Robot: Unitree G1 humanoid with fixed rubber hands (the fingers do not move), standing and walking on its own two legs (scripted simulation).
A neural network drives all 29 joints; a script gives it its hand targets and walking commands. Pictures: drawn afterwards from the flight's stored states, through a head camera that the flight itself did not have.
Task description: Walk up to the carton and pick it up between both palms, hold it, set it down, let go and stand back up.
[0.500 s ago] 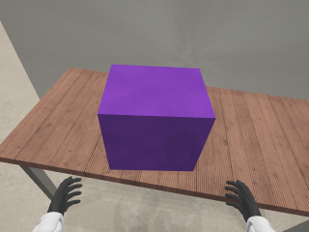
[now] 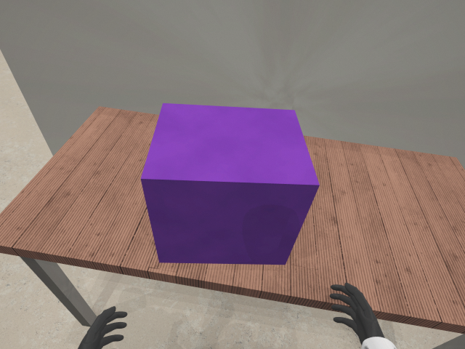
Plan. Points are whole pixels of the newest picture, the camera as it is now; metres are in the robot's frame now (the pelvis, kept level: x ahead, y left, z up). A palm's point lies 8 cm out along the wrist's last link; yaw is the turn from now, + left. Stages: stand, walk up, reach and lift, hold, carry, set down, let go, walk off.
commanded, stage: let go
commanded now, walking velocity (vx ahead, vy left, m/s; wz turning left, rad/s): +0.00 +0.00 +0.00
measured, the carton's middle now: (226, 187) +0.46 +0.02 +0.01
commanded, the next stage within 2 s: stand in 0.46 s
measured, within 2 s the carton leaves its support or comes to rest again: neither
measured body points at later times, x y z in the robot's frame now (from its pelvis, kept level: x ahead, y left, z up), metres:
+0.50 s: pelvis -0.02 -0.01 +0.00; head -0.02 +0.00 +0.45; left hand +0.15 +0.23 -0.09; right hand +0.14 -0.24 -0.09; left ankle +0.00 +0.12 -0.75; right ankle -0.02 -0.10 -0.75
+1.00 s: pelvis -0.02 -0.01 -0.02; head -0.01 +0.01 +0.43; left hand -0.03 +0.25 -0.16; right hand +0.12 -0.23 -0.13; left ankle +0.00 +0.12 -0.75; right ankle -0.02 -0.10 -0.75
